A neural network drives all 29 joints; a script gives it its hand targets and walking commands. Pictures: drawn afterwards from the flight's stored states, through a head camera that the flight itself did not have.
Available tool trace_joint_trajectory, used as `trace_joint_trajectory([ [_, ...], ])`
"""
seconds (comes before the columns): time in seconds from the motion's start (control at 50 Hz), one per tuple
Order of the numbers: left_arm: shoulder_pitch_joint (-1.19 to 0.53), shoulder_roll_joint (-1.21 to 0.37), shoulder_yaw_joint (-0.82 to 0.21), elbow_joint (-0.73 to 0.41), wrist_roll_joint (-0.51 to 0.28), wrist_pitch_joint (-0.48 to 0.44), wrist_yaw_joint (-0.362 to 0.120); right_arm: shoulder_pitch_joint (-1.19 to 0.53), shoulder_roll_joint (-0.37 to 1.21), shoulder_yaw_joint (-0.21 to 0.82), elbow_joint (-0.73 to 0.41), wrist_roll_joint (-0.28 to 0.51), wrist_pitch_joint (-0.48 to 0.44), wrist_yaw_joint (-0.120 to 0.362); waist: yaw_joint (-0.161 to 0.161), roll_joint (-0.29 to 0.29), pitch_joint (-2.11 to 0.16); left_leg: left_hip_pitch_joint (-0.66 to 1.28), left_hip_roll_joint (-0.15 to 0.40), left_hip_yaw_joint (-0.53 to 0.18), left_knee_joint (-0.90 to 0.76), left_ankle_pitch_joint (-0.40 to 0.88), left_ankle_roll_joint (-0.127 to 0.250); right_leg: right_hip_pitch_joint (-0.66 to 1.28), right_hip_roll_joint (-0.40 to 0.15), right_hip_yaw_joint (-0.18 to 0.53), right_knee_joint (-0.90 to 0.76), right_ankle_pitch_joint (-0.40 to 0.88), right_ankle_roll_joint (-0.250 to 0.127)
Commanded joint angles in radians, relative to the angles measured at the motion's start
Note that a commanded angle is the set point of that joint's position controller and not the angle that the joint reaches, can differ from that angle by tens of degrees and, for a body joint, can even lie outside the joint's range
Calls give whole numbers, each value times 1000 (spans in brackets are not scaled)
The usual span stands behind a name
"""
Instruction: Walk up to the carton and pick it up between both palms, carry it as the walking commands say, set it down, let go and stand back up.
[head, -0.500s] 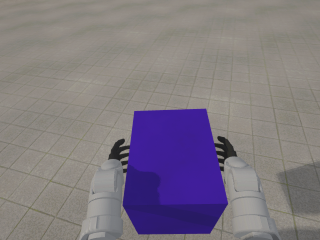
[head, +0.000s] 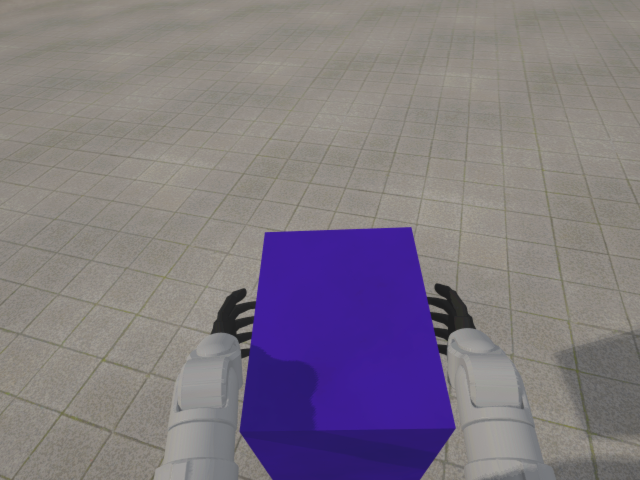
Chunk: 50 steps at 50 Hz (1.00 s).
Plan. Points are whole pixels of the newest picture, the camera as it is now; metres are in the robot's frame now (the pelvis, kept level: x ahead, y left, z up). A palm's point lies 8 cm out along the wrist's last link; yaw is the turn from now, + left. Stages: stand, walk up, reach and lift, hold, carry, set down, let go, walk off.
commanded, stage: hold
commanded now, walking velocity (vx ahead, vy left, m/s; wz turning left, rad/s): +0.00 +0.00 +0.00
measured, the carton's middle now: (341, 356) +0.30 +0.00 -0.04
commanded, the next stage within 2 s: carry in 1.42 s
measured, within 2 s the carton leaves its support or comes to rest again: neither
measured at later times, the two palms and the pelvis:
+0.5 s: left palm (226, 350) +0.27 +0.15 +0.04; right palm (463, 342) +0.27 -0.15 +0.04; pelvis -0.01 +0.00 +0.00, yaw +0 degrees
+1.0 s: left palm (226, 348) +0.27 +0.15 +0.04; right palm (462, 346) +0.27 -0.15 +0.03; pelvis -0.01 +0.00 +0.00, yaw +0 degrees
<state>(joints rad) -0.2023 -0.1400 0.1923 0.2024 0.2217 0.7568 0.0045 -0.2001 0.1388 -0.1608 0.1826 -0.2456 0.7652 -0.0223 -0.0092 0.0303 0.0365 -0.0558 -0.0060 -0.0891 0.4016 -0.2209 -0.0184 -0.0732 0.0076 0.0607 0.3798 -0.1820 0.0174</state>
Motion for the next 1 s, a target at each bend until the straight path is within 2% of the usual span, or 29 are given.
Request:
trace_joint_trajectory([
  [0.0,-561,-951,-595,-90,-253,-45,-223,-545,891,554,-107,273,-56,242,-18,-1,-279,-9,-83,-1,-63,169,5,101,87,5,-29,179,-18],
  [0.1,-588,-969,-567,-45,-252,-48,-231,-615,946,570,-87,287,-50,258,9,-40,-300,-46,-82,9,-63,69,18,105,81,2,-26,75,-12],
  [0.16,-604,-960,-566,-56,-253,-56,-234,-598,952,576,-79,279,-47,243,-3,-38,-271,-55,-85,6,-56,91,21,91,78,2,-29,94,-7],
  [0.2,-613,-969,-573,-49,-260,-49,-235,-588,945,552,-43,286,-45,253,-7,-33,-274,-27,-73,3,-53,99,19,68,76,1,-24,95,-12],
  [0.22,-606,-976,-557,-23,-239,-40,-234,-630,935,542,-69,282,-51,255,0,20,-265,-48,-78,7,-54,57,13,82,75,6,-22,67,-19],
  [0.28,-596,-980,-551,-14,-263,-60,-247,-648,996,603,-66,314,-49,257,25,-93,-324,-38,-68,0,-52,83,33,107,72,3,-24,76,3],
  [0.32,-652,-972,-588,-77,-265,-60,-245,-620,985,578,-52,302,-54,251,4,-30,-292,-49,-79,0,-39,117,21,94,68,15,-16,133,-6],
  [0.34,-661,-985,-576,-47,-280,-64,-250,-688,971,597,-106,308,-59,251,-1,-67,-328,-53,-70,-5,-41,95,27,120,72,6,-7,100,-2],
  [0.38,-598,-978,-571,-31,-247,-46,-245,-614,954,565,-65,296,-54,253,12,0,-293,-25,-82,6,-43,122,15,89,75,9,-24,107,-12],
  [0.4,-612,-980,-581,-51,-251,-44,-243,-630,962,547,-53,294,-54,254,-8,22,-282,-45,-82,3,-43,60,18,85,69,16,-22,55,-16],
  [0.42,-613,-967,-563,-37,-251,-37,-242,-553,975,543,5,276,-32,251,-3,-27,-252,-26,-77,5,-45,87,24,58,66,12,-33,66,-12],
  [0.44,-594,-987,-550,15,-250,-40,-249,-637,945,557,-65,285,-44,244,0,-37,-255,-37,-73,8,-49,97,22,76,71,7,-28,78,-12],
  [0.48,-638,-977,-604,-87,-269,-51,-249,-574,970,560,-44,289,-49,254,-13,23,-312,-17,-77,6,-45,125,17,94,70,12,-21,130,-13],
  [0.5,-627,-969,-577,-54,-266,-47,-246,-604,984,556,-40,293,-48,253,4,-13,-259,-38,-77,3,-54,75,24,74,65,13,-25,71,-12],
  [0.54,-630,-999,-599,-40,-262,-42,-252,-598,963,549,-53,290,-53,251,-8,23,-246,-82,-80,10,-60,63,12,106,81,4,-27,74,-22],
  [0.58,-592,-949,-550,-24,-246,-50,-247,-656,948,574,-89,296,-51,249,10,-82,-270,-68,-67,-1,-49,68,29,86,75,5,-23,60,-5],
  [0.6,-570,-982,-551,0,-248,-40,-246,-627,956,569,-65,293,-44,250,8,-19,-246,-51,-85,15,-54,50,26,80,69,10,-29,58,-9],
  [0.64,-661,-963,-584,-87,-270,-53,-249,-606,977,552,-33,292,-45,257,-11,-19,-246,-74,-74,1,-58,53,22,81,73,4,-18,56,-12],
  [0.66,-640,-976,-570,-41,-262,-46,-250,-623,972,549,-41,290,-42,252,9,-36,-263,-72,-72,10,-59,43,25,86,74,9,-26,32,-12],
  [0.68,-606,-1002,-579,-17,-254,-43,-248,-649,956,568,-86,299,-52,252,10,17,-292,-56,-79,15,-56,66,18,95,78,3,-14,64,-15],
  [0.7,-645,-993,-604,-60,-277,-54,-247,-649,978,577,-70,302,-57,260,3,-38,-334,-27,-73,5,-43,83,24,93,81,4,-9,70,-16],
  [0.72,-620,-1013,-621,-77,-280,-53,-244,-640,975,586,-112,309,-65,257,-1,15,-350,-40,-75,-2,-39,132,12,108,81,11,5,135,-21],
  [0.74,-656,-1006,-643,-123,-290,-49,-244,-571,982,566,-64,286,-53,255,-22,-11,-351,-25,-79,2,-39,159,10,114,87,4,-5,163,-20],
  [0.76,-649,-1002,-598,-56,-262,-42,-245,-613,950,535,-59,277,-54,251,-17,7,-304,-26,-76,4,-37,118,13,79,82,6,-10,98,-19],
  [0.8,-557,-961,-536,-8,-249,-32,-237,-570,949,546,-28,278,-29,254,14,-84,-213,-62,-68,1,-60,53,25,65,76,4,-28,41,-10],
  [0.82,-516,-1006,-552,32,-236,-27,-236,-634,922,575,-105,297,-46,258,8,-8,-255,-50,-76,2,-63,76,15,71,79,7,-21,75,-19],
  [0.86,-564,-994,-570,-43,-253,-46,-238,-586,951,565,-81,290,-51,263,8,-29,-272,-56,-73,-2,-72,107,16,97,82,-5,-14,101,-11],
  [0.88,-576,-984,-581,-65,-254,-37,-240,-597,938,549,-75,288,-46,257,5,18,-287,-57,-79,6,-52,114,14,122,81,7,-12,123,-21],
  [0.98,-541,-996,-607,-55,-273,-37,-237,-603,926,607,-160,306,-56,254,10,-54,-328,-21,-74,-4,-51,140,18,92,87,3,-6,118,-18],
])
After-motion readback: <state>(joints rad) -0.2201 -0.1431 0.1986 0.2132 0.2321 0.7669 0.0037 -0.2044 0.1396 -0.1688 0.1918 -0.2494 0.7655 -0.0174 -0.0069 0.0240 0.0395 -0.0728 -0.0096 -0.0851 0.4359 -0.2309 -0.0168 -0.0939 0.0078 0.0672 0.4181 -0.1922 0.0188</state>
